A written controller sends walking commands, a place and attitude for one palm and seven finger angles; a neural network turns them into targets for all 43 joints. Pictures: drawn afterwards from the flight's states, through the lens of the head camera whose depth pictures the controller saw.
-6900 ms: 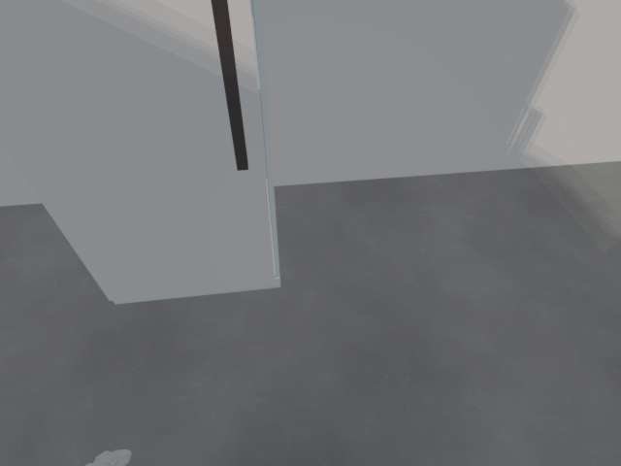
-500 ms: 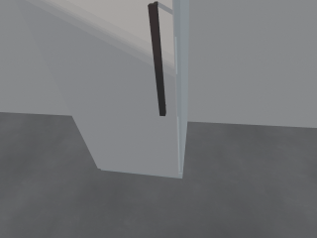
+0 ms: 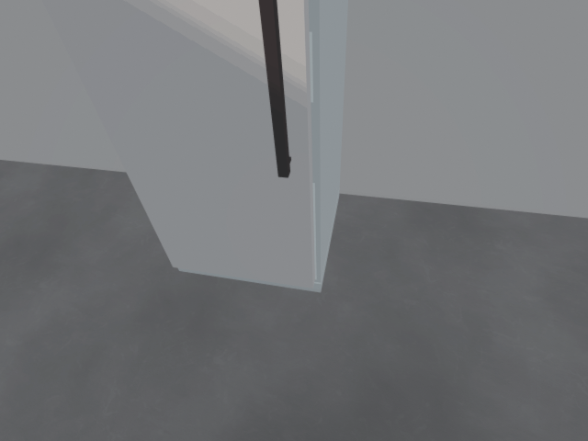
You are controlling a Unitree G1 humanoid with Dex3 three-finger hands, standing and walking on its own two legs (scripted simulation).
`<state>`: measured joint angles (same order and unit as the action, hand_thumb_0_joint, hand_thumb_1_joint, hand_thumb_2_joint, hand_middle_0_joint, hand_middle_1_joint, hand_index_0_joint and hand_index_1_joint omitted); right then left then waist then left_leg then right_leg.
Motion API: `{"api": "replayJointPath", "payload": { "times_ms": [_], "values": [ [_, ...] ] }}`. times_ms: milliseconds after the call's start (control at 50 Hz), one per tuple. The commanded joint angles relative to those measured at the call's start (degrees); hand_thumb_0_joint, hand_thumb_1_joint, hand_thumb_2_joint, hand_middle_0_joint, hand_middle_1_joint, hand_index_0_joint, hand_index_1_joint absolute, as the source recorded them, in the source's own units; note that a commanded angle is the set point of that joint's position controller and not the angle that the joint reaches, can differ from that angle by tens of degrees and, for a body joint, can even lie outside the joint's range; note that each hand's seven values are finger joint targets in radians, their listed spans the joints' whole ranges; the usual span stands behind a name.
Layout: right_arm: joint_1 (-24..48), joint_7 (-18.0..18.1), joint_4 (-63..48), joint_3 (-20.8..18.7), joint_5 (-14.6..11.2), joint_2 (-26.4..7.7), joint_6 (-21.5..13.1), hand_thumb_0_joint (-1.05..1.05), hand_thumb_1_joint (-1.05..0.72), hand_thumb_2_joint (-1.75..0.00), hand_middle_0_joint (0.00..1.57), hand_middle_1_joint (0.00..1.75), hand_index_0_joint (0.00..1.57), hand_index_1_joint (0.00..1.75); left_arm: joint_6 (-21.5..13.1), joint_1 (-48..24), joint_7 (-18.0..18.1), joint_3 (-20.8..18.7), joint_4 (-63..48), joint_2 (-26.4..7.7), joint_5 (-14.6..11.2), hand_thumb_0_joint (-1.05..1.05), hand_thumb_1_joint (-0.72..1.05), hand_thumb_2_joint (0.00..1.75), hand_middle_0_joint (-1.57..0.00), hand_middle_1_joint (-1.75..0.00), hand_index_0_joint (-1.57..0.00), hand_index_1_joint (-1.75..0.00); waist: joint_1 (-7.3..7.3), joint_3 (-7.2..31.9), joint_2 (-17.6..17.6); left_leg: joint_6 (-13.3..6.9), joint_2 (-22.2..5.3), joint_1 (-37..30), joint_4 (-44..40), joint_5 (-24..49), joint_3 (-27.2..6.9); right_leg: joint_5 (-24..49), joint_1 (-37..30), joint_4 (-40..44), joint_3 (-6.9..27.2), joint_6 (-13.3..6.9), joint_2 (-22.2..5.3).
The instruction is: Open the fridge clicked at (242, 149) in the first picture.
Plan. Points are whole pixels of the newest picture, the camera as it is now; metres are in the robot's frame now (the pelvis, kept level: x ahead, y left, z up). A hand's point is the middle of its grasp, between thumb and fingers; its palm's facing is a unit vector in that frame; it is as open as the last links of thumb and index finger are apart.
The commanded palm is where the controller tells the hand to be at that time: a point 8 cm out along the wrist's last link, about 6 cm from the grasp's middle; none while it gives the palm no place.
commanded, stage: look again from close up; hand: right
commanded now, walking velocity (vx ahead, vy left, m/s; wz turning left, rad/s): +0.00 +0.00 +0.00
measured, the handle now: (279, 87) +0.77 +0.10 +0.14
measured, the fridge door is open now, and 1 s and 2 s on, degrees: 0 0 0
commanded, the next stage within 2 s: shuffle to correct the standing spot in 1.90 s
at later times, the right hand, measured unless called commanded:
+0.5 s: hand out of the picture -0.09 -0.17 -0.16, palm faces +0.03 +0.99 -0.17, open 7.4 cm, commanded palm none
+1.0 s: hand out of the picture -0.07 -0.14 -0.16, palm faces +0.03 +0.99 -0.15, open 7.4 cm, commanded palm none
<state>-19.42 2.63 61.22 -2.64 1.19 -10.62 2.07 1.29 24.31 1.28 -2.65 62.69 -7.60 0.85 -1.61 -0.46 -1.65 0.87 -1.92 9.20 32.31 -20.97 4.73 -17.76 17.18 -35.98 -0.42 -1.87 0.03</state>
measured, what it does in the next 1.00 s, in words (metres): steps on the spot: left foot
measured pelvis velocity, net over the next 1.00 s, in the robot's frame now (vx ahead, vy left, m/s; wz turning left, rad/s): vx -0.03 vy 0.01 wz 0.01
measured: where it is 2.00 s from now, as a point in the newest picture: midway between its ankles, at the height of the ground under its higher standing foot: outside the picture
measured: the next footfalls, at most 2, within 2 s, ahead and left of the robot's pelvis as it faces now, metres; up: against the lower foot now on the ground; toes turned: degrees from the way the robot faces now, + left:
left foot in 0.24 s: -0.01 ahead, +0.12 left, +0.00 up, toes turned +3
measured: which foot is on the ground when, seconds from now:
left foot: up 0.00-0.22, down 0.24-1.00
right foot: down 0.00-1.00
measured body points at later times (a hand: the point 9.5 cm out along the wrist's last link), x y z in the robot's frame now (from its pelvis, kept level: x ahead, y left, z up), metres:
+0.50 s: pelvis -0.03 -0.02 +0.02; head -0.03 -0.02 +0.47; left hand -0.03 +0.20 -0.14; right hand -0.09 -0.23 -0.14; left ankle -0.05 +0.11 -0.73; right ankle +0.04 -0.08 -0.73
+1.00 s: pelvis -0.03 +0.01 +0.01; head -0.03 +0.01 +0.46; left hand -0.06 +0.21 -0.15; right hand -0.07 -0.19 -0.15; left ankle -0.05 +0.11 -0.73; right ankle +0.04 -0.08 -0.73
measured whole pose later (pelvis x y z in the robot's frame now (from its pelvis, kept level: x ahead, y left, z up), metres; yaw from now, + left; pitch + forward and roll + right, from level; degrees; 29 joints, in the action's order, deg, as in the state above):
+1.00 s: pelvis -0.03 +0.01 +0.01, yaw +1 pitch -1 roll +0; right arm -23.4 2.6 62.7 0.3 1.2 -5.2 -1.1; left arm 0.8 20.0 1.1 -0.4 64.6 -6.1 0.8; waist -0.4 0.2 0.4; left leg -1.1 0.4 9.6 25.8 -15.7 2.7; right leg -7.3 16.2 -24.1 -2.0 -2.5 1.7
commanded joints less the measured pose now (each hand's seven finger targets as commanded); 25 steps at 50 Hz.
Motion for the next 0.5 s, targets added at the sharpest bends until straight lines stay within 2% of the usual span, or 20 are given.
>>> {"api": "replayJointPath", "payload": {
  "times_ms": [0, 20, 40, 80, 100, 140, 160, 180, 220, 260, 280, 300, 340, 480],
  "values": [
    [-5.30, -0.93, -0.64, -0.08, -0.19, -1.50, -0.20, 0.00, -0.90, -0.90, 0.20, 0.30, 0.20, 0.30, -2.30, -3.39, 1.36, -0.10, -3.51, -7.99, 0.44, 0.00, 0.90, 0.90, -0.20, -0.30, -0.20, -0.30, 3.60, -7.97, 13.03, -1.86, -0.36, 2.19, 5.94, -1.07, -3.98, -15.18, 8.40, 31.92, 23.02, -2.32, -12.60],
    [-5.11, -0.82, -0.49, -0.03, -0.12, -1.67, 0.05, 0.00, -0.90, -0.90, 0.20, 0.30, 0.20, 0.30, -2.24, -3.19, 1.48, -0.11, -2.91, -8.35, 0.39, 0.00, 0.90, 0.90, -0.20, -0.30, -0.20, -0.30, 3.59, -6.75, 9.76, -2.00, -0.42, 3.30, 7.89, -1.20, -5.45, -15.19, 6.39, 32.72, 22.79, -1.19, -12.91],
    [-5.20, -0.73, -0.86, 0.18, -0.09, -1.20, -0.02, 0.00, -0.90, -0.90, 0.20, 0.30, 0.20, 0.30, -2.23, -2.78, 1.54, -0.17, -2.85, -8.43, 0.29, 0.00, 0.90, 0.90, -0.20, -0.30, -0.20, -0.30, 3.22, -5.15, 6.70, -2.03, -0.74, 4.20, 8.13, -1.21, -6.27, -13.76, 3.93, 32.24, 21.63, -1.16, -13.30],
    [-5.14, -0.85, -0.57, 0.52, -0.14, -0.34, -0.52, 0.00, -0.90, -0.90, 0.20, 0.30, 0.20, 0.30, -2.24, -3.58, 1.48, -0.08, -2.22, -7.95, 0.15, 0.00, 0.90, 0.90, -0.20, -0.30, -0.20, -0.30, 3.29, -2.66, 3.91, -2.00, -1.18, 5.08, 5.09, -1.60, -6.10, -10.56, -1.19, 30.52, 19.21, -3.25, -12.84],
    [-5.07, -0.87, -0.53, 0.59, -0.23, 0.11, -0.71, 0.00, -0.90, -0.90, 0.20, 0.30, 0.20, 0.30, -2.10, -3.51, 1.44, -0.11, -1.85, -7.83, 0.21, 0.00, 0.90, 0.90, -0.20, -0.30, -0.20, -0.30, 2.90, -1.92, 3.19, -2.00, -0.98, 5.12, 2.28, -1.73, -5.70, -8.30, -3.59, 29.85, 17.67, -3.64, -12.12],
    [-5.80, -0.68, -0.22, 0.72, -0.32, 0.62, -0.97, 0.00, -0.90, -0.90, 0.20, 0.30, 0.20, 0.30, -1.88, -2.90, 1.29, -0.05, -1.21, -7.41, 0.12, 0.00, 0.90, 0.90, -0.20, -0.30, -0.20, -0.30, 2.52, -2.41, 3.99, -1.95, -0.76, 3.29, -4.49, 0.86, -4.51, -5.59, -4.74, 28.90, 15.37, -3.33, -10.96],
    [-6.77, -0.57, 0.21, 0.67, -0.26, 0.72, -1.05, 0.00, -0.90, -0.90, 0.20, 0.30, 0.20, 0.30, -1.78, -2.82, 1.23, -0.05, -0.74, -7.03, 0.05, 0.00, 0.90, 0.90, -0.20, -0.30, -0.20, -0.30, 2.66, -2.59, 5.18, -1.99, -0.68, 1.46, -7.96, 3.44, -4.03, -5.60, -4.06, 28.83, 14.27, -2.35, -10.28],
    [-7.74, -0.38, 0.42, 0.69, -0.15, 0.30, -1.33, 0.00, -0.90, -0.90, 0.20, 0.30, 0.20, 0.30, -1.75, -2.59, 1.12, -0.05, -0.56, -6.44, -0.09, 0.00, 0.90, 0.90, -0.20, -0.30, -0.20, -0.30, 2.71, -2.49, 3.95, -2.17, -0.81, -0.94, -11.89, 6.24, -4.29, -4.08, -3.32, 27.87, 13.27, -1.36, -9.11],
    [-8.55, -0.08, 0.88, 0.64, -0.07, -0.41, -1.51, 0.00, -0.90, -0.90, 0.20, 0.30, 0.20, 0.30, -1.71, -2.65, 0.98, 0.24, -0.21, -5.13, -0.16, 0.00, 0.90, 0.90, -0.20, -0.30, -0.20, -0.30, 2.31, -4.56, 4.23, -2.96, -2.24, -1.77, -12.81, 7.44, -5.56, -2.72, -1.20, 27.75, 10.34, 1.66, -6.86],
    [-10.18, 0.05, 1.38, 0.96, 0.05, -0.75, -1.60, 0.00, -0.90, -0.90, 0.20, 0.30, 0.20, 0.30, -1.73, -2.80, 0.78, 0.45, 0.12, -4.76, -0.22, 0.00, 0.90, 0.90, -0.20, -0.30, -0.20, -0.30, 2.29, -4.42, 6.13, -3.14, -3.15, 0.46, -12.08, 6.68, -5.48, -2.12, -3.18, 28.10, 9.68, 3.25, -5.95],
    [-10.04, 0.05, 1.80, 1.00, 0.13, -0.53, -1.94, 0.00, -0.90, -0.90, 0.20, 0.30, 0.20, 0.30, -1.58, -3.13, 0.70, 0.29, 0.24, -5.09, -0.22, 0.00, 0.90, 0.90, -0.20, -0.30, -0.20, -0.30, 2.04, -3.63, 2.71, -2.85, -2.63, 1.16, -12.60, 6.81, -5.69, -1.84, -4.23, 26.84, 9.88, 2.27, -6.01],
    [-9.32, 0.03, 1.66, 1.22, 0.18, 0.02, -2.17, 0.00, -0.90, -0.90, 0.20, 0.30, 0.20, 0.30, -1.47, -3.26, 0.67, 0.23, 0.05, -5.38, -0.20, 0.00, 0.90, 0.90, -0.20, -0.30, -0.20, -0.30, 1.70, -4.60, 0.24, -2.58, -2.98, 2.56, -13.18, 7.06, -5.89, -0.79, -4.71, 25.64, 8.80, 1.37, -5.95],
    [-8.85, 0.11, 1.44, 1.51, 0.16, 0.17, -2.47, 0.00, -0.90, -0.90, 0.20, 0.30, 0.20, 0.30, -1.38, -2.84, 0.55, 0.43, 0.04, -5.22, -0.30, 0.00, 0.90, 0.90, -0.20, -0.30, -0.20, -0.30, 1.13, -5.07, -1.22, -2.40, -3.44, 4.52, -13.98, 5.86, -6.54, 0.55, -5.91, 24.39, 8.12, 0.78, -5.53],
    [-11.61, 0.17, 2.17, 1.86, 0.33, 0.21, -2.70, 0.00, -0.90, -0.90, 0.20, 0.30, 0.20, 0.30, -1.02, -3.37, 0.34, 0.61, 0.15, -5.72, -0.39, 0.00, 0.90, 0.90, -0.20, -0.30, -0.20, -0.30, 1.31, -5.96, 1.98, -2.25, -2.90, 5.77, -14.15, 2.58, -6.91, -4.11, -3.91, 24.73, 8.70, 0.40, -5.32]
  ]
}}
